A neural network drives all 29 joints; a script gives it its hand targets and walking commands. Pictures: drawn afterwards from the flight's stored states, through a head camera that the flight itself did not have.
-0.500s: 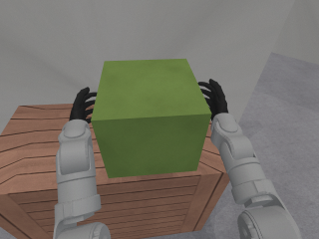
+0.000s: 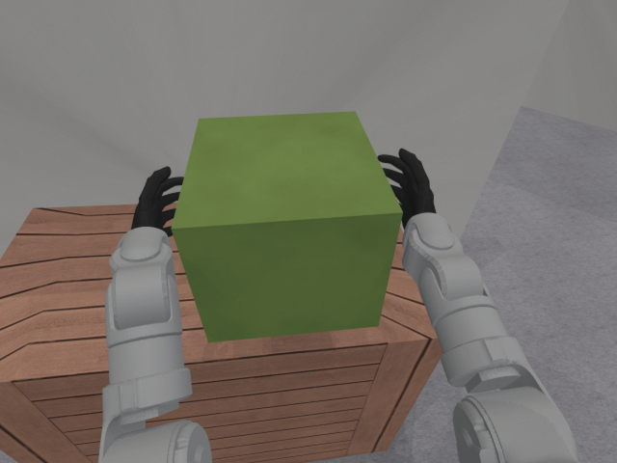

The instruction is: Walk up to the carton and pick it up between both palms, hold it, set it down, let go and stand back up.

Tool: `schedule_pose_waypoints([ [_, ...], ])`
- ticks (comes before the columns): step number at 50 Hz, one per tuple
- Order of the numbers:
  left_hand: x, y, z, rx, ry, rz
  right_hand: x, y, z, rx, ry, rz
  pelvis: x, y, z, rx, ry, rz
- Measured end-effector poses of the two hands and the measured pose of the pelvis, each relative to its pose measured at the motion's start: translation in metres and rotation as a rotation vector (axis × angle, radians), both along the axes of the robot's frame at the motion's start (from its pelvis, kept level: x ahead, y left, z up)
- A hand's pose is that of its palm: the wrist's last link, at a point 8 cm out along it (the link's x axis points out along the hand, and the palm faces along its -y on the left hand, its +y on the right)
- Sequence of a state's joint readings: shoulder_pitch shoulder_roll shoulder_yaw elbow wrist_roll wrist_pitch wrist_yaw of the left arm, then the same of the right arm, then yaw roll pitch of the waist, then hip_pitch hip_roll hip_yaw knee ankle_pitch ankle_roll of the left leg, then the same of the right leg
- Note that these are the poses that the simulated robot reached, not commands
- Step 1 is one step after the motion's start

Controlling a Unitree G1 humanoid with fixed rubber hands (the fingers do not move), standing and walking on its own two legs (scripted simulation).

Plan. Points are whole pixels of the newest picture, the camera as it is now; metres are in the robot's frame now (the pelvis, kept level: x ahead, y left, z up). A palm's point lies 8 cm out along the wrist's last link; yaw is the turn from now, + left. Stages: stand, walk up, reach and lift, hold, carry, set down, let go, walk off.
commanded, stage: hold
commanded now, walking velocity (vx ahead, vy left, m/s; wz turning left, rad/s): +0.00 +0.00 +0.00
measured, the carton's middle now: (286, 219) +0.42 +0.01 +0.12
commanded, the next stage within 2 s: set down in 0.64 s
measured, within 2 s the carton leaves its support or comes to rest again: neither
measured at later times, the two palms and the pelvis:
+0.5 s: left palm (157, 232) +0.35 +0.17 +0.16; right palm (421, 217) +0.36 -0.15 +0.17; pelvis -0.01 +0.00 +0.00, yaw -1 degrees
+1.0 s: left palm (149, 221) +0.36 +0.18 +0.17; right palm (410, 204) +0.37 -0.14 +0.18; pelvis +0.01 +0.00 +0.00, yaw -1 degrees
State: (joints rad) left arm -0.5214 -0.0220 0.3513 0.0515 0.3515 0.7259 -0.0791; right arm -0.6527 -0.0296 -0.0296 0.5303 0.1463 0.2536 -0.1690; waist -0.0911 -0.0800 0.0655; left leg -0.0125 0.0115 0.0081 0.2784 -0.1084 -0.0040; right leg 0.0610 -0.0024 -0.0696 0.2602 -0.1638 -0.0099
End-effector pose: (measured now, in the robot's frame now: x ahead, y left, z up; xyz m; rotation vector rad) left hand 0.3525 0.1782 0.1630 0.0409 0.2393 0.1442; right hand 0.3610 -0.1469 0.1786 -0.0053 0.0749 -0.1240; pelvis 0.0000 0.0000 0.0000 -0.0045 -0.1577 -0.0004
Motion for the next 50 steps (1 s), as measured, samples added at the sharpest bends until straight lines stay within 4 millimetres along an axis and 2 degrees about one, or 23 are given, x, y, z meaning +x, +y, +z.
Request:
schedule_pose_waypoints([
  [10, -0.004, -0.009, -0.001, 0.038, 0.009, -0.008, -0.007, -0.010, -0.015, 0.031, 0.007, -0.007, 0.000, 0.008, 0.000, -0.004, 0.006, -0.003],
  [17, -0.008, -0.011, 0.002, 0.025, -0.007, -0.001, -0.009, -0.012, -0.010, 0.016, -0.008, 0.000, -0.004, 0.004, 0.000, -0.001, 0.011, -0.016],
  [27, -0.003, -0.007, 0.001, 0.003, 0.000, 0.001, -0.004, -0.007, -0.005, 0.010, 0.000, -0.004, -0.006, -0.003, 0.000, 0.001, 0.015, -0.007],
  [40, 0.005, -0.009, 0.004, 0.050, -0.019, -0.005, 0.004, -0.010, -0.009, 0.032, -0.023, -0.004, 0.004, 0.002, 0.000, 0.000, 0.022, -0.013],
  [50, 0.012, 0.003, 0.006, 0.048, -0.082, -0.004, 0.014, 0.003, 0.001, -0.011, -0.116, 0.007, 0.013, 0.003, 0.001, 0.002, 0.024, -0.009],
])
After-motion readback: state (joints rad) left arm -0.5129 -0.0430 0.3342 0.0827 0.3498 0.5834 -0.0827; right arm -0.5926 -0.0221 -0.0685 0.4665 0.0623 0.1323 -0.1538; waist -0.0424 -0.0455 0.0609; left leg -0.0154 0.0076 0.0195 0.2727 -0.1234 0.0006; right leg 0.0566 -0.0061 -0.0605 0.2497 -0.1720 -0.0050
